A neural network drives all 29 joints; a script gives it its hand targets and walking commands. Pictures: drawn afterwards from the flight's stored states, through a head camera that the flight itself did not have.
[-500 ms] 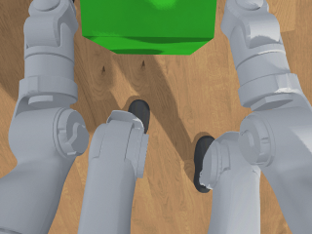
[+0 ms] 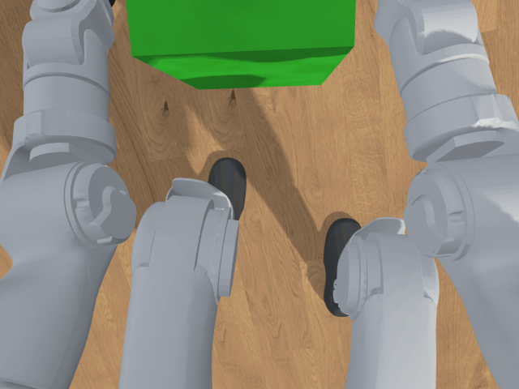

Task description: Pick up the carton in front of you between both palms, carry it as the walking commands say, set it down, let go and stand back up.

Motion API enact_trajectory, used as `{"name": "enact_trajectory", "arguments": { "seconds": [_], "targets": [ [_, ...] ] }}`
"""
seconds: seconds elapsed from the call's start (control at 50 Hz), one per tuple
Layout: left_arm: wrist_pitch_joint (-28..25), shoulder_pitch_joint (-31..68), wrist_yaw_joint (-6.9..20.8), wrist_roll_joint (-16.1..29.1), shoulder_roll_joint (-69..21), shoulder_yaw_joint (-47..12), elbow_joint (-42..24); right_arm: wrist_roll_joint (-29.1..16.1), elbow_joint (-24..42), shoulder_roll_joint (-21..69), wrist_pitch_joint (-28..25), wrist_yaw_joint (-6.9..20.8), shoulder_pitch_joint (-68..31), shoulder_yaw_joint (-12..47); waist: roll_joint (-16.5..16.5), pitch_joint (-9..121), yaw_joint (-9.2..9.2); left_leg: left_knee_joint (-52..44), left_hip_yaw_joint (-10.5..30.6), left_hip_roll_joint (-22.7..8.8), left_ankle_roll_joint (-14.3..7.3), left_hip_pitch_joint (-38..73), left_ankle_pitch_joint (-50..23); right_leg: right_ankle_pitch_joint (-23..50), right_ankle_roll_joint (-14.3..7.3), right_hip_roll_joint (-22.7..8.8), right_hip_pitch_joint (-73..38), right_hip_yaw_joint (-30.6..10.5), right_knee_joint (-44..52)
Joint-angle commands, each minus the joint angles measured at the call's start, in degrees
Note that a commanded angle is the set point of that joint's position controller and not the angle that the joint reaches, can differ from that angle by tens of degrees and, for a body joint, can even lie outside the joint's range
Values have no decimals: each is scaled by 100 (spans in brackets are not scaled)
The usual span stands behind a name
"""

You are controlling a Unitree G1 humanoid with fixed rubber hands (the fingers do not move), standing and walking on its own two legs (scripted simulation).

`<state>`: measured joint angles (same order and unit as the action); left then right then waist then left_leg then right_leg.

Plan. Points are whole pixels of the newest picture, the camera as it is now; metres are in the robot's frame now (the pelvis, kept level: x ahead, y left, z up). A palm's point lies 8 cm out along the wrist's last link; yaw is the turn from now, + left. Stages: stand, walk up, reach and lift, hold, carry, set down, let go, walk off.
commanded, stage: set down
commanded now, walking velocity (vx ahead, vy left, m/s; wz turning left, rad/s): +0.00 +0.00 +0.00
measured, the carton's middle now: out of the picture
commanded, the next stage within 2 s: let go in 1.80 s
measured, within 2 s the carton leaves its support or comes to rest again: rests again in 0.56 s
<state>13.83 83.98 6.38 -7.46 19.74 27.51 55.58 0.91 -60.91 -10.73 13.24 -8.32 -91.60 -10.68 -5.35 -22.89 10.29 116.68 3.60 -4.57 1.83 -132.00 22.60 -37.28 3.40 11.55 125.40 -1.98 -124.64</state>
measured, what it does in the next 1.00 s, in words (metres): stands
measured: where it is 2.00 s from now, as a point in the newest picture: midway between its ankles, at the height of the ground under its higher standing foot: (282, 255)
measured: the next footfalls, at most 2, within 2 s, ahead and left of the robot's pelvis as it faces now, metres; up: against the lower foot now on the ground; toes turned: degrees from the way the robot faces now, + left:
none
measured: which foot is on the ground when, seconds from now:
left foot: down 0.00-1.00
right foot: down 0.00-1.00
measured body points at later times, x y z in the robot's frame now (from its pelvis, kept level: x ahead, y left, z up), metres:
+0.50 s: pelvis +0.00 +0.00 +0.00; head +0.39 +0.06 +0.21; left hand +0.51 +0.32 -0.19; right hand +0.60 +0.01 -0.19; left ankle +0.16 +0.15 -0.35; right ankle +0.09 -0.11 -0.35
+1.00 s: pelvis +0.00 +0.01 +0.02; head +0.37 +0.09 +0.26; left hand +0.52 +0.37 -0.12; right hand +0.62 +0.01 -0.12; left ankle +0.15 +0.15 -0.35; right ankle +0.09 -0.11 -0.35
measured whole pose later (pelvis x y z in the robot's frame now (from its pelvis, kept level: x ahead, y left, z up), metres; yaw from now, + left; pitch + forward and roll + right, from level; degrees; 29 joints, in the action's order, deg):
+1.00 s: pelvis +0.00 +0.01 +0.02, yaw +2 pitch +37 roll -2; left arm 7.1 85.1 0.4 6.9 26.2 19.6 59.5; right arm -6.7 -50.9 -17.5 13.3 -9.8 -87.7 -2.8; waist -3.4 -22.1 9.1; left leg 114.1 3.2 -1.6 0.9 -128.3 22.6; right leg -39.7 3.9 7.9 119.3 -1.8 -121.8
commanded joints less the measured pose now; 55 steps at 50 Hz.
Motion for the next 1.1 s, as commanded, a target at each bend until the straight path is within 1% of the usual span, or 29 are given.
{"name": "enact_trajectory", "arguments": {
  "seconds": [0.0, 0.12, 0.22, 0.32, 0.34, 0.38, 0.4, 0.44, 0.48, 0.5, 0.52, 0.54, 0.56, 0.58, 0.62, 0.66, 0.7, 0.74, 0.78, 0.82, 0.86, 0.92, 0.96, 1.02, 1.08],
  "targets": [
    [-55, 2474, 1099, 205, -3509, -1194, 79, -227, 450, 4120, -209, 1175, -2608, 1099, -751, 5117, 691, -360, -619, 578, -246, 3376, -654, 368, -204, -31, -1247, 419, 1475],
    [-37, 2192, 1127, -19, -3179, -916, 351, -24, 241, 3752, -174, 1184, -2336, 878, -731, 4523, 591, -353, -554, 542, -264, 3061, -364, 233, -227, -61, -1102, 369, 1488],
    [-61, 2004, 1090, -121, -2859, -734, 501, 42, 75, 3382, -177, 1164, -2094, 808, -683, 4296, 579, -362, -519, 525, -298, 2936, -283, 288, -252, -60, -1146, 310, 1423],
    [-133, 1848, 1022, -148, -2581, -610, 615, 78, -10, 3092, -205, 1136, -1859, 784, -629, 4246, 569, -350, -492, 513, -322, 2983, -430, 424, -249, -65, -1183, 284, 1365],
    [-172, 1786, 987, -148, -2470, -561, 652, 92, 53, 2968, -234, 1083, -1819, 769, -616, 4249, 562, -320, -499, 500, -312, 3017, -478, 463, -231, -79, -1235, 280, 1359],
    [-238, 1721, 932, -133, -2276, -505, 687, 90, 79, 2791, -251, 1041, -1758, 791, -602, 4343, 603, -264, -509, 502, -306, 3128, -651, 582, -202, -108, -1353, 260, 1341],
    [-288, 1613, 870, -126, -2046, -433, 737, 100, 108, 2556, -269, 985, -1695, 777, -616, 4382, 616, -230, -519, 487, -295, 3188, -719, 620, -175, -131, -1437, 256, 1339],
    [-460, 1264, 615, -105, -1152, -163, 868, 102, 174, 1624, -322, 776, -1543, 731, -627, 4523, 682, -196, -543, 428, -269, 3405, -858, 670, -82, -201, -1644, 256, 1331],
    [-749, 910, 168, -2, 379, 165, 1026, 40, 203, 63, -433, 408, -1333, 646, -593, 4785, 711, -173, -532, 338, -226, 3702, -1044, 758, 20, -295, -1834, 266, 1317],
    [-945, 911, -129, 126, 1248, 255, 1017, -102, 228, -688, -508, 173, -1257, 668, -512, 5014, 762, -163, -522, 296, -193, 3883, -1205, 838, 62, -337, -1875, 265, 1279],
    [-1112, 1209, -351, 311, 1513, 182, 923, -338, 290, -844, -559, 39, -1478, 822, -418, 5309, 847, -130, -491, 285, -173, 4050, -1480, 998, 88, -355, -1894, 246, 1205],
    [-1236, 1456, -509, 476, 1678, 129, 826, -530, 395, -891, -600, -19, -1673, 966, -366, 5557, 924, -111, -464, 286, -167, 4226, -1802, 1199, 106, -378, -1932, 222, 1128],
    [-1336, 1634, -618, 637, 1815, 56, 744, -676, 461, -934, -631, -29, -1799, 1081, -339, 5794, 962, -92, -431, 284, -166, 4403, -2088, 1371, 113, -404, -1935, 212, 1053],
    [-1406, 1757, -676, 817, 1921, -67, 663, -806, 521, -988, -647, -18, -1857, 1148, -329, 6023, 957, -76, -400, 275, -152, 4588, -2322, 1513, 119, -436, -1905, 229, 998],
    [-1473, 1843, -681, 1153, 1971, -331, 572, -977, 765, -1022, -667, 6, -1917, 1246, -352, 6379, 911, -43, -374, 267, -150, 4888, -2641, 1695, 107, -478, -1869, 281, 938],
    [-1457, 1780, -614, 1430, 1935, -546, 609, -1084, 1032, -997, -663, 30, -1935, 1362, -411, 6624, 835, -42, -364, 258, -164, 5073, -2729, 1681, 113, -507, -1892, 352, 919],
    [-1376, 1725, -540, 1603, 1906, -661, 695, -1123, 1096, -1021, -600, 34, -1896, 1379, -445, 6796, 787, -81, -374, 260, -165, 5227, -2608, 1460, 128, -529, -1902, 427, 945],
    [-1287, 1635, -498, 1675, 1860, -731, 719, -1073, 1157, -1049, -522, 15, -1816, 1333, -440, 6928, 729, -175, -388, 272, -154, 5351, -2405, 1169, 129, -528, -1891, 501, 1019],
    [-1192, 1535, -470, 1686, 1831, -779, 695, -987, 1212, -1072, -436, -3, -1694, 1200, -388, 7072, 667, -297, -415, 296, -139, 5530, -2233, 928, 119, -506, -1875, 590, 1131],
    [-1097, 1468, -488, 1642, 1851, -748, 512, -896, 1354, -1089, -356, -41, -1599, 1049, -288, 7388, 627, -414, -461, 337, -127, 5841, -2166, 772, 104, -465, -1897, 682, 1261],
    [-989, 1446, -538, 1557, 1898, -694, 215, -825, 1550, -1084, -272, -95, -1542, 916, -138, 7858, 621, -542, -538, 396, -122, 6262, -2193, 695, 82, -401, -1984, 753, 1411],
    [-756, 1470, -630, 1424, 1906, -670, -363, -758, 1849, -1102, -88, -185, -1443, 707, 190, 8507, 582, -834, -683, 487, -102, 6960, -2247, 598, 34, -279, -2098, 841, 1723],
    [-596, 1455, -647, 1317, 1766, -687, -479, -646, 1702, -1144, 40, -191, -1305, 495, 349, 8250, 480, -1069, -758, 524, -81, 6808, -1944, 420, -13, -238, -1995, 856, 1949],
    [-464, 1314, -605, 1219, 1369, -753, -400, -431, 1280, -1111, 105, -124, -1010, 165, 501, 7600, 270, -1358, -781, 515, -18, 6262, -1502, 251, -65, -231, -1785, 828, 2232],
    [-440, 1239, -551, 1135, 1111, -776, -389, -221, 1060, -1117, 51, -66, -870, -148, 607, 7410, 115, -1576, -757, 518, 50, 6093, -1423, 263, -79, -253, -1649, 807, 2469]
  ]
}}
